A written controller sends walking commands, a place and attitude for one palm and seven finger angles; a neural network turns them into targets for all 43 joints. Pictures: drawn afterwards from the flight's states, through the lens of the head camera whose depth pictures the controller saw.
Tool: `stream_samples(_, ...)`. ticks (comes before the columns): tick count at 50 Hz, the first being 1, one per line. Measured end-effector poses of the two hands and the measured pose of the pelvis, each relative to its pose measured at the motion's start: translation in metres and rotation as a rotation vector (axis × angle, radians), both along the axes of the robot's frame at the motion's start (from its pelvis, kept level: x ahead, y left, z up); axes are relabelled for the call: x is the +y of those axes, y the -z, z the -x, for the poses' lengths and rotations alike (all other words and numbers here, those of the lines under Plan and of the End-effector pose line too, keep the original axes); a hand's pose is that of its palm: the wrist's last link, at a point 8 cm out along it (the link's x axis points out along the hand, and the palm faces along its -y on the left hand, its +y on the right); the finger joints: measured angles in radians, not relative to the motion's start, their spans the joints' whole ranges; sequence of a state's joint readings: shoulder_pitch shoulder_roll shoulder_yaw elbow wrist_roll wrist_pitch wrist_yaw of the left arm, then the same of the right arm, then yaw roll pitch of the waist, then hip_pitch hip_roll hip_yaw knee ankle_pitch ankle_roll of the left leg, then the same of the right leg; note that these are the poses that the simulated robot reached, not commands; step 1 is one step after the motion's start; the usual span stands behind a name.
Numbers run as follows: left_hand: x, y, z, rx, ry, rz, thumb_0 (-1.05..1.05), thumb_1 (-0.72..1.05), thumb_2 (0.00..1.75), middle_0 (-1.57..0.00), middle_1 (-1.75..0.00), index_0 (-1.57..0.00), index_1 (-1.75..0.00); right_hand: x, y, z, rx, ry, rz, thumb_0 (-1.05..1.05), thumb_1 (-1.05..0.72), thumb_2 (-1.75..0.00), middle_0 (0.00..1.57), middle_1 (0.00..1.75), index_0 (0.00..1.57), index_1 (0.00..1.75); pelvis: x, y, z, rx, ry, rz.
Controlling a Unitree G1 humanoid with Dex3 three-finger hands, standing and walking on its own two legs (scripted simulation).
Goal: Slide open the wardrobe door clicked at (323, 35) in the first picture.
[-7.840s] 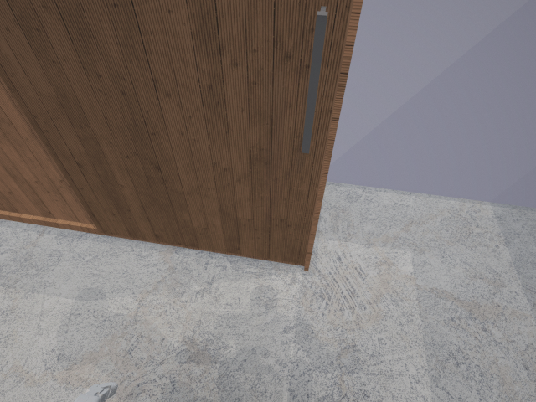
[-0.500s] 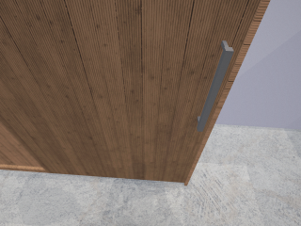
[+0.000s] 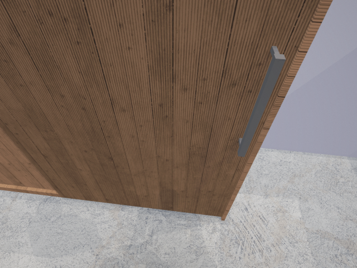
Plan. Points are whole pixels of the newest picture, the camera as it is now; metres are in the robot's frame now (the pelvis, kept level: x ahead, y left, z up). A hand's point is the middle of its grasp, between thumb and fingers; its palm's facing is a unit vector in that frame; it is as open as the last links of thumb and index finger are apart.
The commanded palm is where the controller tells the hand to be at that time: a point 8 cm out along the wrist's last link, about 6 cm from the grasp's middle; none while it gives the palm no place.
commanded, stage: look again from close up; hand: right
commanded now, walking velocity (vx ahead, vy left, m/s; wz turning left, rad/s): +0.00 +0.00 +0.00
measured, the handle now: (255, 110) +0.49 -0.16 +0.10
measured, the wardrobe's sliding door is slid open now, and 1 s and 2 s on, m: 0.00 0.00 0.00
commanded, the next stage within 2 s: raise the hand with hooked fingers in 1.66 s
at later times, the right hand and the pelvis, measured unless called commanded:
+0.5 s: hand out of the picture -0.04 -0.22 -0.17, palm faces +0.02 +0.98 -0.20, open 7.4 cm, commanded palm none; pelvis -0.02 -0.04 +0.00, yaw -1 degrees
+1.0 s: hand out of the picture -0.03 -0.19 -0.18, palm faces +0.02 +0.99 -0.14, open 7.4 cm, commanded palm none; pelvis -0.02 -0.03 +0.01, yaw +0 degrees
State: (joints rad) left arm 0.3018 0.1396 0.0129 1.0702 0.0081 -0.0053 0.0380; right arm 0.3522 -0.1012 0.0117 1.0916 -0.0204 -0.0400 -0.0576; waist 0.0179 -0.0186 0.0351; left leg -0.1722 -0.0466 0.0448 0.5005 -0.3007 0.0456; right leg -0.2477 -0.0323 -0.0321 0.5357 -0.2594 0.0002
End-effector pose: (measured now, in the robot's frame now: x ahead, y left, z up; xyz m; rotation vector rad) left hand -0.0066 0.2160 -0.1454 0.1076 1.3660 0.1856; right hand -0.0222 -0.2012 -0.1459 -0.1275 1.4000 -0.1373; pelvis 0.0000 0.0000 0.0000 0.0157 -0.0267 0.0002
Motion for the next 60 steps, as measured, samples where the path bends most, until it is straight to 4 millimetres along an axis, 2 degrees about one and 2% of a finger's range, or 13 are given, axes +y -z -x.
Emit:
stream_samples(5,-0.004,-0.008,-0.016,-0.079,0.034,-0.038,0.02,0.93,0.9,-0.19,-0.3,-0.2,-0.3,-0.022,0.004,-0.016,-0.076,0.002,0.005,0.01,-0.91,-0.9,0.2,0.3,0.2,0.3,-0.013,0.0,0.004,-0.019,0.001,0.004)
stream_samples(9,-0.011,-0.013,-0.021,-0.112,0.058,-0.048,0.01,0.93,0.9,-0.19,-0.3,-0.2,-0.3,-0.04,0.001,-0.019,-0.111,-0.006,0.019,0.01,-0.91,-0.9,0.2,0.3,0.2,0.3,-0.023,-0.001,0.011,-0.017,0.002,0.002)
stream_samples(15,-0.021,-0.016,-0.016,-0.108,0.078,-0.044,0.01,0.92,0.9,-0.19,-0.3,-0.2,-0.3,-0.061,-0.003,-0.01,-0.1,-0.013,0.035,0.01,-0.91,-0.9,0.2,0.3,0.19,0.3,-0.034,-0.003,0.019,-0.005,0.006,0.005)
stream_samples(20,-0.027,-0.015,-0.005,-0.074,0.084,-0.035,0.01,0.92,0.9,-0.2,-0.3,-0.2,-0.3,-0.069,-0.004,0.007,-0.058,-0.007,0.038,0.01,-0.91,-0.9,0.2,0.3,0.19,0.3,-0.039,-0.004,0.023,0.002,0.009,0.007)
stream_samples(27,-0.031,-0.014,0.005,-0.031,0.083,-0.024,0.0,0.91,0.9,-0.2,-0.3,-0.2,-0.3,-0.067,-0.005,0.028,0.001,0.004,0.027,0.01,-0.91,-0.9,0.2,0.3,0.19,0.3,-0.041,-0.005,0.023,0.008,0.011,0.008)
stream_samples(33,-0.031,-0.014,0.007,-0.015,0.077,-0.021,0.0,0.9,0.9,-0.2,-0.3,-0.2,-0.3,-0.057,-0.003,0.036,0.027,0.008,0.006,0.01,-0.91,-0.9,0.2,0.3,0.19,0.3,-0.04,-0.006,0.023,0.01,0.009,0.008)
stream_samples(46,-0.026,-0.015,0.006,-0.013,0.065,-0.03,0.01,0.91,0.9,-0.2,-0.3,-0.2,-0.3,-0.039,0.002,0.02,-0.012,-0.002,-0.027,0.01,-0.91,-0.9,0.2,0.3,0.19,0.3,-0.034,-0.006,0.021,-0.001,0.007,0.007)
stream_samples(53,-0.025,-0.015,0.011,-0.004,0.058,-0.026,0.01,0.91,0.9,-0.2,-0.3,-0.2,-0.3,-0.039,0.001,0.012,-0.031,-0.009,-0.023,0.01,-0.91,-0.9,0.2,0.3,0.19,0.3,-0.032,-0.006,0.023,-0.004,0.006,0.007)
stream_samples(60,-0.027,-0.013,0.018,0.015,0.054,-0.013,0.0,0.91,0.9,-0.19,-0.3,-0.2,-0.3,-0.042,-0.001,0.014,-0.025,-0.009,-0.009,0.01,-0.91,-0.9,0.2,0.3,0.19,0.3,-0.031,-0.007,0.024,-0.001,0.006,0.007)
